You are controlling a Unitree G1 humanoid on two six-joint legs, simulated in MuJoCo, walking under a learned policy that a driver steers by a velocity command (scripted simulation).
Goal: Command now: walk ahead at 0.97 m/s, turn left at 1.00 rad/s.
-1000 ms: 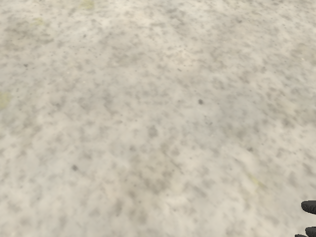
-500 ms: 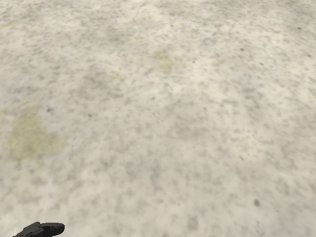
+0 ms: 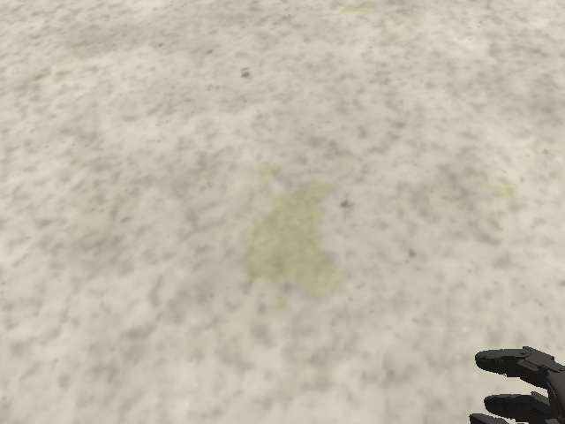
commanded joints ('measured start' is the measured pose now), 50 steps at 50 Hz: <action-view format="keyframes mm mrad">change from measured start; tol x32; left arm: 1 -221 179 34 -292 -14 -43 -18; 15 -564 118 -14 -391 -6 -17 -51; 20 34 371 91 -234 32 -32 6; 42 -16 107 -7 -140 -44 -80 -21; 50 -402 138 16 -311 -24 -58 10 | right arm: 1 360 -344 -124 43 -5 26 -52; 50 206 -132 -77 86 56 -55 -75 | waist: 1 -176 114 -331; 10 -28 -65 113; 19 175 -16 -253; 21 71 -398 -410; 35 -72 -68 118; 42 -129 218 -616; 50 -12 -69 -114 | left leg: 1 1078 348 -895 -276 -227 269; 10 108 83 -542 -539 123 124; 18 451 143 -470 -50 970 -40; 21 -149 -64 -341 783 -182 -100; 30 -241 140 -286 347 37 -137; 39 467 -15 -44 -198 281 -63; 42 1195 494 -932 -193 750 207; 50 314 199 -509 -383 831 101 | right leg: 1 -1018 107 216 931 -131 -13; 14 -472 31 242 -93 464 -26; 19 59 52 279 -149 134 -116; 20 299 -257 760 -237 -180 -236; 21 271 -320 1148 -453 -279 -267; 34 -417 -97 257 -827 405 -204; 39 -139 -68 124 -181 1205 -109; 42 -806 174 370 782 -272 11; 50 -716 57 382 305 -42 35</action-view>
